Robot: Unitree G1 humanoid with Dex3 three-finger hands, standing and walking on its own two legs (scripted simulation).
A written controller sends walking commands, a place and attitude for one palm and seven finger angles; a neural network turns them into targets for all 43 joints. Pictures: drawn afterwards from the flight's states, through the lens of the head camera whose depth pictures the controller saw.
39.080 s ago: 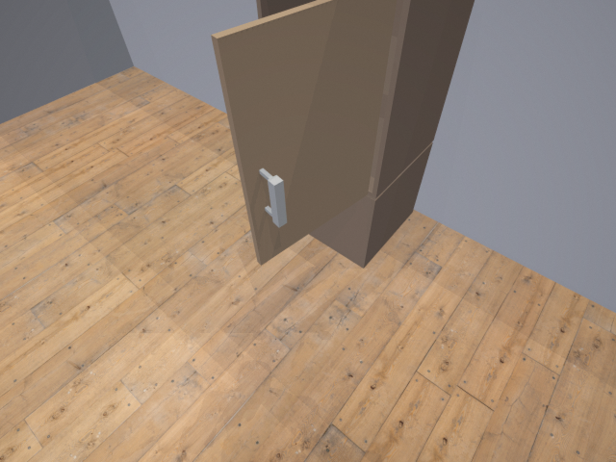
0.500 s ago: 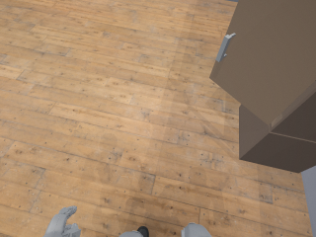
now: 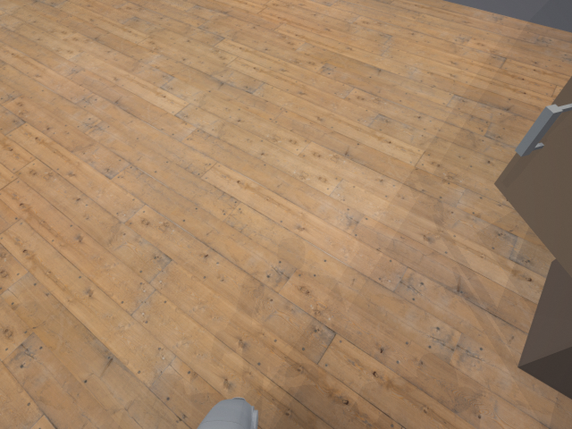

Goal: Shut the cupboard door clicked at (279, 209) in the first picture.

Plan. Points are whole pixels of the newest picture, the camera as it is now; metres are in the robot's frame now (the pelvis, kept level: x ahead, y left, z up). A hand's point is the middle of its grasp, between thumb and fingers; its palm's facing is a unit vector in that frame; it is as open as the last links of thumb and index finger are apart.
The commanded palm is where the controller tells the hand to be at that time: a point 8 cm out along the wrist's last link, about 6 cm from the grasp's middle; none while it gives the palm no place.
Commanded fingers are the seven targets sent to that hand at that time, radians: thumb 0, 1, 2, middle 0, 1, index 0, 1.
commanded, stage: walk to a spot facing it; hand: left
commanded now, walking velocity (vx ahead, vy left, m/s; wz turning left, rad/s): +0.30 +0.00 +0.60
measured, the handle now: (545, 130) +0.74 -0.55 -0.10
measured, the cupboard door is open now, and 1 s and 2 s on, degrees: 52 52 52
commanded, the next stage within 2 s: turn to face it in 0.60 s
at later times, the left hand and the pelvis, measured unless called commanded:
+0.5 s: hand (117, 383) +0.19 +0.30 -0.16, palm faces +0.22 -0.95 -0.21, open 7.3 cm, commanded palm none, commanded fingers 0.00 0.90 0.90 -0.20 -0.30 -0.20 -0.30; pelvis +0.14 +0.08 +0.00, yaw +12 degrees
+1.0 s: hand (156, 314) +0.31 +0.27 -0.17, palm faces +0.23 -0.95 -0.23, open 7.2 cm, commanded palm none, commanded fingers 0.00 0.90 0.90 -0.20 -0.30 -0.20 -0.30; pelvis +0.32 +0.08 +0.00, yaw +10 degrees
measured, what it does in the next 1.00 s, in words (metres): walks ahead: left foot, then right foot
